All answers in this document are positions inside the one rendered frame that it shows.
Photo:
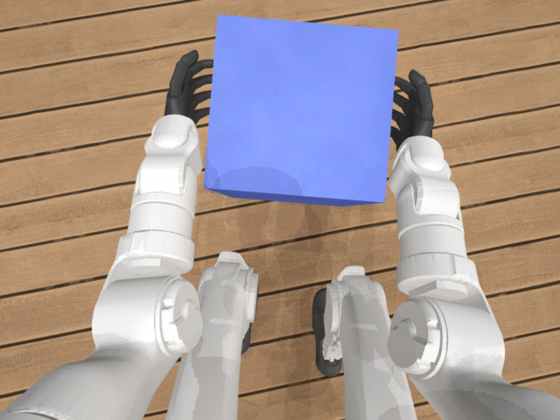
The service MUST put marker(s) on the robot left forearm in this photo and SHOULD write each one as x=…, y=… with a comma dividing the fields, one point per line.
x=158, y=241

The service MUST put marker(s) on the right robot hand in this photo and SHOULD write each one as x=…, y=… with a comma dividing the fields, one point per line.
x=417, y=119

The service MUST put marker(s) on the left robot hand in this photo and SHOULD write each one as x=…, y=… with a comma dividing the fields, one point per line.
x=180, y=99

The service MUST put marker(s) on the carton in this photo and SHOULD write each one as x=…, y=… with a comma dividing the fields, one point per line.
x=300, y=112

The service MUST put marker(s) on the left robot foot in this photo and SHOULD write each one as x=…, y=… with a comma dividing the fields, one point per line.
x=246, y=340

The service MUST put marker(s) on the robot right upper arm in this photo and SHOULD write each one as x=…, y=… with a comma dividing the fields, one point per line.
x=454, y=354

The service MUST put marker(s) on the robot left upper arm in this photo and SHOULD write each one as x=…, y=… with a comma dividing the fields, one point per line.
x=141, y=327

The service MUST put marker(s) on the robot right thigh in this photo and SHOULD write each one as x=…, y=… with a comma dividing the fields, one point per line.
x=375, y=389

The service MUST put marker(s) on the robot right forearm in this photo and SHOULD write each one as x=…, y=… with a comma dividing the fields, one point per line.
x=430, y=228

